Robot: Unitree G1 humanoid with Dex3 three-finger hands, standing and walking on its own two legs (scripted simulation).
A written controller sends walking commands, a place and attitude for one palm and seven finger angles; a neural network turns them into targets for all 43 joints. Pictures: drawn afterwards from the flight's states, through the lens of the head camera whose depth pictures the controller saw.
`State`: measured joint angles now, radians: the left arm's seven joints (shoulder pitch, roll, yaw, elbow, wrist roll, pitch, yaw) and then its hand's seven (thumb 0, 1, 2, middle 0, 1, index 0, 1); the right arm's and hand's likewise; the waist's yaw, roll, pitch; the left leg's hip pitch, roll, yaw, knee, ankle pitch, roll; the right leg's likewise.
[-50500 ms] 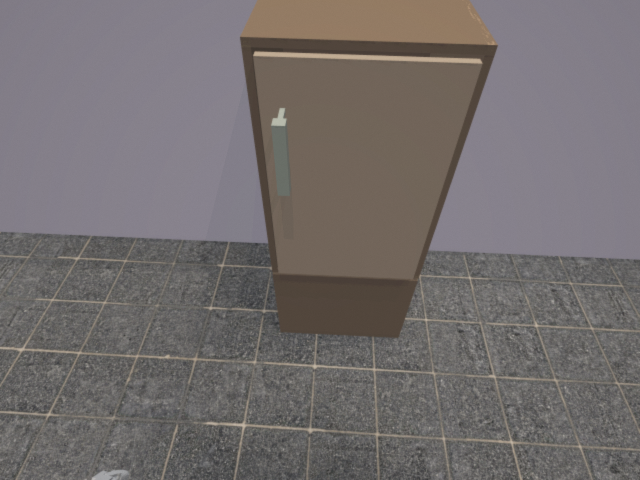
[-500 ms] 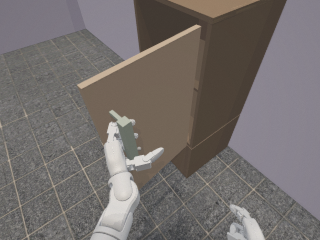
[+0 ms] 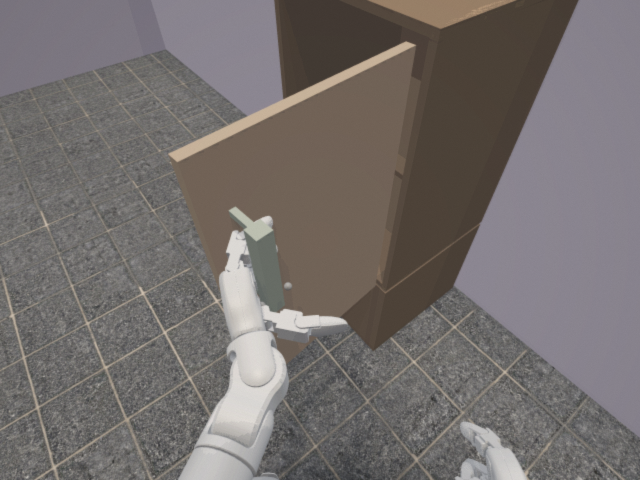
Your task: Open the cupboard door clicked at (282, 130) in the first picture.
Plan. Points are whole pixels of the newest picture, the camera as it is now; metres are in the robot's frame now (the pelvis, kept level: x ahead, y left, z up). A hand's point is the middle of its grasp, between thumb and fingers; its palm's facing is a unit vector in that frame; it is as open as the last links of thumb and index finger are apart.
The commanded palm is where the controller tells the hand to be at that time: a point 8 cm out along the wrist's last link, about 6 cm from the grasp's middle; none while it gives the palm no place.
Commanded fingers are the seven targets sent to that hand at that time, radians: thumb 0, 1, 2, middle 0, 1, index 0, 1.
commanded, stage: slide the hand sideways off the handle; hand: left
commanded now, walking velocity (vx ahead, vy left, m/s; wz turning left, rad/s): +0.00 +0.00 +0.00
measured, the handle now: (256, 262) +0.37 +0.10 +0.08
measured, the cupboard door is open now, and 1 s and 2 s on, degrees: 96 99 99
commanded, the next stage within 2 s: draw the hand back to the body in 1.18 s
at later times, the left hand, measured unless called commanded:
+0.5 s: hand (281, 330) +0.28 +0.06 +0.07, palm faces -0.11 -0.99 -0.01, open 16.3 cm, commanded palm +0.25 +0.12 +0.07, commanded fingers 0.00 -0.50 0.30 -0.15 -0.30 -0.15 -0.30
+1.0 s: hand (236, 368) +0.23 +0.11 +0.07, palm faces -0.05 -1.00 -0.04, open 16.3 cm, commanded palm +0.21 +0.17 +0.07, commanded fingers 0.00 -0.50 0.30 -0.15 -0.30 -0.15 -0.30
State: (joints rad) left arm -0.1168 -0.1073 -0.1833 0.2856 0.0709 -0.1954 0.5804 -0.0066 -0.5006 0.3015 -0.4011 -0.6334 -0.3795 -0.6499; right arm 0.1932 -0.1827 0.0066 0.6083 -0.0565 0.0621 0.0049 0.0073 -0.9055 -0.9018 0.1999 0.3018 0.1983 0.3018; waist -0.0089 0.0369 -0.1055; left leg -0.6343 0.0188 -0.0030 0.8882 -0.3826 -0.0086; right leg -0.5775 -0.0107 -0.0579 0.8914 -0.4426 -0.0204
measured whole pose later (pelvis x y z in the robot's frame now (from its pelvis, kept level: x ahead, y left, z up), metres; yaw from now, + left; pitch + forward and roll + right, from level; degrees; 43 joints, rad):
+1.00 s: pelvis +0.02 -0.01 -0.01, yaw +0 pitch +8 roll +0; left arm 0.47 0.14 -0.05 -0.20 -0.15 -0.29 -0.10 -0.01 -0.50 0.30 -0.16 -0.31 -0.15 -0.30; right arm 0.26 -0.23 0.02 0.45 0.01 -0.07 -0.02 0.01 -0.90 -0.90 0.20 0.30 0.20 0.30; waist 0.00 0.04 -0.11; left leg -0.64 0.02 -0.01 0.93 -0.44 -0.03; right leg -0.59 -0.01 -0.06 0.95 -0.51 -0.03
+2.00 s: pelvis +0.02 +0.01 +0.03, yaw +0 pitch +1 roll -1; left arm 0.54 0.29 0.13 -0.41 -0.07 -0.04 0.08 0.00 -0.22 0.42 -0.16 -0.30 -0.16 -0.30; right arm 0.25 -0.22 0.06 0.52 0.02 -0.12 -0.11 0.01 -0.90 -0.90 0.20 0.30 0.20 0.30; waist 0.04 0.06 -0.05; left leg -0.37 0.01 0.00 0.70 -0.34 0.01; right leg -0.30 -0.01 -0.05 0.66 -0.38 0.00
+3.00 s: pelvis +0.04 +0.00 +0.05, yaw -2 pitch -4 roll +0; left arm 0.45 0.33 0.34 -0.33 -0.07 -0.07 0.12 0.02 0.89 0.90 -0.21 -0.30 -0.21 -0.31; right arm 0.19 -0.22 0.02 0.65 0.00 -0.09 -0.09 0.01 -0.90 -0.90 0.20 0.30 0.20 0.30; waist 0.07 0.07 0.03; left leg -0.09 0.02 0.03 0.39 -0.22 0.00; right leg -0.04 0.01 -0.03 0.36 -0.25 -0.01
